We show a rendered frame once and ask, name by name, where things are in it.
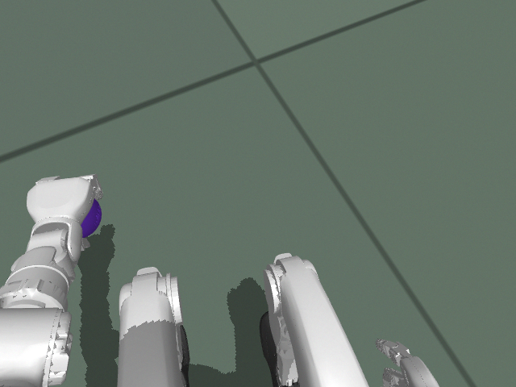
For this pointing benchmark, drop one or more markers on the left robot hand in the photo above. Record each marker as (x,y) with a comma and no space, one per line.
(69,198)

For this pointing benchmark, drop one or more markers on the right robot foot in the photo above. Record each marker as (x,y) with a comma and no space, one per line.
(270,351)

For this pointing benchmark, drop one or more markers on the ball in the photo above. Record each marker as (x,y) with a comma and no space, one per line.
(92,220)

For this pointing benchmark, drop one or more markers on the left robot arm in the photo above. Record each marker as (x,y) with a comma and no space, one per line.
(35,337)

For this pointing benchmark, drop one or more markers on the right robot hand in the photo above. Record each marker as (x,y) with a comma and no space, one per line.
(414,373)

